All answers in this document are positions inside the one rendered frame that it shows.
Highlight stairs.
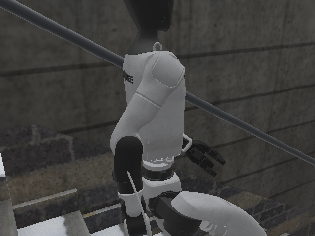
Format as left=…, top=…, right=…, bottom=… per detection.
left=11, top=203, right=212, bottom=236

